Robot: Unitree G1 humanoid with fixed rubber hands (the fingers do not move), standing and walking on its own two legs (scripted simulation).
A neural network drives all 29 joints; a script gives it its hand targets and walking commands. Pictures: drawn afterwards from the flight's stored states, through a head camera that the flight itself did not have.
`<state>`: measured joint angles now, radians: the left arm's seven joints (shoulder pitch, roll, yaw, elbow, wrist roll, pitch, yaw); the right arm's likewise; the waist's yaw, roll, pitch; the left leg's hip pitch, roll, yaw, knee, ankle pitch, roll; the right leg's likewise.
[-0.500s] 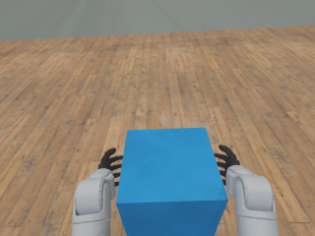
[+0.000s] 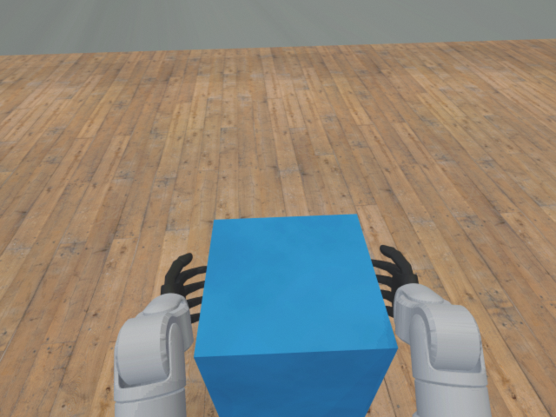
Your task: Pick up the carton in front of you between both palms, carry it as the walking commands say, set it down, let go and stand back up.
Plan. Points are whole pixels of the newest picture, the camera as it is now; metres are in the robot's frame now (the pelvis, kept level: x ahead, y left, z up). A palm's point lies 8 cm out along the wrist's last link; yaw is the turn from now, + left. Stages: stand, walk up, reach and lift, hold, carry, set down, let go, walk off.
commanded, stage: carry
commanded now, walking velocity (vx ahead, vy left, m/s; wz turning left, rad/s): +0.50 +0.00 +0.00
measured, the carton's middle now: (289, 323) +0.28 +0.00 +0.00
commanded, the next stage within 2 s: none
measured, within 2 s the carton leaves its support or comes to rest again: neither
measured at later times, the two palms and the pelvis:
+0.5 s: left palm (217, 177) +0.55 +0.12 +0.07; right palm (364, 168) +0.58 -0.18 +0.06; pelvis +0.31 -0.05 +0.01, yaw +4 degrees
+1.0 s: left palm (207, 94) +0.90 +0.18 +0.08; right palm (319, 90) +0.89 -0.12 +0.09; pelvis +0.63 +0.03 +0.01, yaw +0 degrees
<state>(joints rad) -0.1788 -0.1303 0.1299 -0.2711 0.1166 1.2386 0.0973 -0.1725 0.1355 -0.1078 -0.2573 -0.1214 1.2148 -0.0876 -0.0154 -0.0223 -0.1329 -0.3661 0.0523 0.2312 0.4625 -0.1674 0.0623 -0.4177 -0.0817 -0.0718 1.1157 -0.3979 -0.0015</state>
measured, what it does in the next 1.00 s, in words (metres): walks ahead: right foot, then left foot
